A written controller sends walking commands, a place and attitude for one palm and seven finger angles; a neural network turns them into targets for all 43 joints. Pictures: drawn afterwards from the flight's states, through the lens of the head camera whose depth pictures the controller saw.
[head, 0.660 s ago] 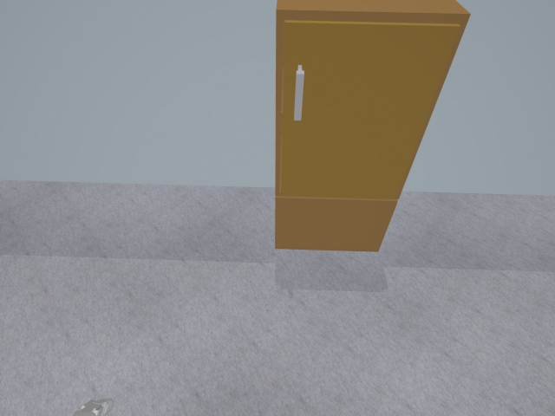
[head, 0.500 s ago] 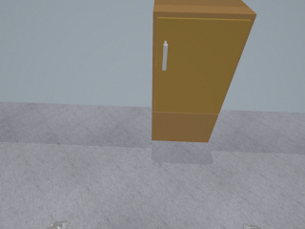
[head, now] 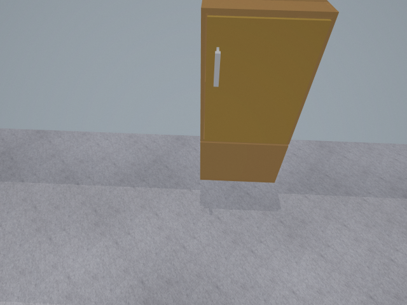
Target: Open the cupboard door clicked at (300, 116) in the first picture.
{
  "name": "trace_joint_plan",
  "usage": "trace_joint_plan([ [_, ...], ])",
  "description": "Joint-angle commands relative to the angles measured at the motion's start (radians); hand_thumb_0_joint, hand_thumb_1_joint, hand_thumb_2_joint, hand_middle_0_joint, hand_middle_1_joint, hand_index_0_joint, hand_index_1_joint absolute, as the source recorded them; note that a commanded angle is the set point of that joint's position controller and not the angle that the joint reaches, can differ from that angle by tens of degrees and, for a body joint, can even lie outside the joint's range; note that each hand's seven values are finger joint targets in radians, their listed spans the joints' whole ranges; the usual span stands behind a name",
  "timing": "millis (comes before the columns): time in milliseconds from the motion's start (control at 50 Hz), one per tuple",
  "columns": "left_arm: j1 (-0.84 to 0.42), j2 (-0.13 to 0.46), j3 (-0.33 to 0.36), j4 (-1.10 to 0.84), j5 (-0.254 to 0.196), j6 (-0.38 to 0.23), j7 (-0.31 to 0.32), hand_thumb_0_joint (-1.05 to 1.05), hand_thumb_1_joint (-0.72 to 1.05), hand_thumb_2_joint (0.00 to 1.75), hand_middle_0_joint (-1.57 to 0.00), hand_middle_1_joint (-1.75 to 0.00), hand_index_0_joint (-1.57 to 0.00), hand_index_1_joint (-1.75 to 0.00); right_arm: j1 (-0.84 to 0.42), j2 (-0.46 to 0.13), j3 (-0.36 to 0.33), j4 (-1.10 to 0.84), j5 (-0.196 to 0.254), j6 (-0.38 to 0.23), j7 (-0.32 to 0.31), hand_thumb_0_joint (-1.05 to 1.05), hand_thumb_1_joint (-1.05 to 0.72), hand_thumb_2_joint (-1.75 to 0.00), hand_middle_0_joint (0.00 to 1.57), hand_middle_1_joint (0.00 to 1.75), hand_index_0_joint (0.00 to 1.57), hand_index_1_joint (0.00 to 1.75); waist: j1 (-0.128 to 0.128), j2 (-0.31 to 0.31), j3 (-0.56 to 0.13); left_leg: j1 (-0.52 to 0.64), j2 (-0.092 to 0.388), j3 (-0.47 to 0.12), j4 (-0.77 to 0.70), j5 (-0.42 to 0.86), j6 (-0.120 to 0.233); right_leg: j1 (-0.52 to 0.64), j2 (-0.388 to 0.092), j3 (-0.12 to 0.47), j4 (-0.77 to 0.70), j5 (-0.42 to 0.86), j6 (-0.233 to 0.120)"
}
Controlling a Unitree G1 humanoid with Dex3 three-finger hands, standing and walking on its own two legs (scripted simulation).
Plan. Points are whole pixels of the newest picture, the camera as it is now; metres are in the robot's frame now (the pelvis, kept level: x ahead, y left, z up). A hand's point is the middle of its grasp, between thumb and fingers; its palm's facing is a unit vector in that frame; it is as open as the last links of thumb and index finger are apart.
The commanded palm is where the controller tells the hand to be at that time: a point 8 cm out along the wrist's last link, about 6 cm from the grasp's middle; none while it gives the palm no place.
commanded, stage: stand and wait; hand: left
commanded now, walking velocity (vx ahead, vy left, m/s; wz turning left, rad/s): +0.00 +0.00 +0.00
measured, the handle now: (216, 67) +0.93 +0.00 +0.01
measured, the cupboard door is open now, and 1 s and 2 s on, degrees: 0 0 0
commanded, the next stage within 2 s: look at it before walking up in 0.18 s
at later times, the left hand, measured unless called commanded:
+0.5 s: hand out of the picture +0.07 +0.25 -0.15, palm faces -0.03 -0.94 -0.33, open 7.3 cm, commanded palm none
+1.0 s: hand out of the picture +0.09 +0.25 -0.15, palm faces -0.03 -0.94 -0.34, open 7.3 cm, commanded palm none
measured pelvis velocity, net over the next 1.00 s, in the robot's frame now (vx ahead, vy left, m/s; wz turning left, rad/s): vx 0.01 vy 0.00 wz -0.03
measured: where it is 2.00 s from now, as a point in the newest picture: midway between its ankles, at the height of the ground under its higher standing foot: outside the picture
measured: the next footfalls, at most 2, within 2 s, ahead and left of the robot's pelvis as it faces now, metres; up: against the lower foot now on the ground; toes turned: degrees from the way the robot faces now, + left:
left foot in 1.90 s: +0.04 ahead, +0.12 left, +0.00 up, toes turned -31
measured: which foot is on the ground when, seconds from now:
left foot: down 0.00-1.00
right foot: down 0.00-1.00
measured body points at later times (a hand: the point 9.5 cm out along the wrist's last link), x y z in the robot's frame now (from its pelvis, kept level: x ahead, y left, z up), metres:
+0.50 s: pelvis +0.00 +0.00 +0.00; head +0.00 +0.00 +0.45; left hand +0.08 +0.29 -0.13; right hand +0.07 -0.30 -0.13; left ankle +0.01 +0.13 -0.74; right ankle +0.01 -0.11 -0.74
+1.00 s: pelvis +0.01 +0.00 +0.00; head +0.01 +0.00 +0.45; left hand +0.09 +0.29 -0.13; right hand +0.10 -0.30 -0.13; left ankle +0.01 +0.13 -0.74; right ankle +0.01 -0.11 -0.74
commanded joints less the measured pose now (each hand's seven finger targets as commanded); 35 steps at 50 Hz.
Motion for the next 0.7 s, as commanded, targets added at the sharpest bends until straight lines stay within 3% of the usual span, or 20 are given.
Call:
trace_joint_plan([
  [0,-0.066,0.206,0.042,-0.066,0.002,-0.031,0.012,0.0,0.9,0.9,-0.2,-0.3,-0.2,-0.3,-0.06,-0.197,-0.043,-0.066,0.002,-0.027,-0.017,0.0,-0.9,-0.9,0.2,0.3,0.2,0.3,0.001,0.004,-0.04,-0.015,0.102,-0.089,-0.087,0.049,0.039,-0.009,-0.118,0.119,-0.107,0.002,-0.028],
  [200,-0.068,0.205,0.042,-0.061,0.004,-0.029,0.012,0.0,0.9,0.9,-0.2,-0.3,-0.2,-0.3,-0.054,-0.196,-0.043,-0.054,0.002,-0.027,-0.016,0.0,-0.9,-0.9,0.2,0.3,0.2,0.3,0.004,-0.003,-0.01,-0.033,0.103,-0.094,-0.105,0.015,0.039,-0.028,-0.114,0.122,-0.117,-0.036,-0.026],
  [460,-0.069,0.206,0.042,-0.062,0.004,-0.035,0.013,0.0,0.9,0.9,-0.2,-0.3,-0.2,-0.3,-0.06,-0.196,-0.043,-0.056,0.004,-0.031,-0.017,0.0,-0.9,-0.9,0.2,0.3,0.2,0.3,0.002,-0.005,-0.062,0.008,0.111,-0.088,-0.088,0.111,0.038,0.007,-0.119,0.115,-0.101,0.089,-0.026],
  [680,-0.069,0.208,0.041,-0.058,0.003,-0.035,0.014,0.0,0.9,0.9,-0.2,-0.3,-0.2,-0.3,-0.078,-0.201,-0.041,-0.054,0.004,-0.03,-0.02,0.0,-0.9,-0.9,0.2,0.3,0.2,0.3,0.004,0.007,-0.063,0.031,0.115,-0.082,-0.093,0.148,0.036,0.02,-0.118,0.109,-0.099,0.144,-0.025],
])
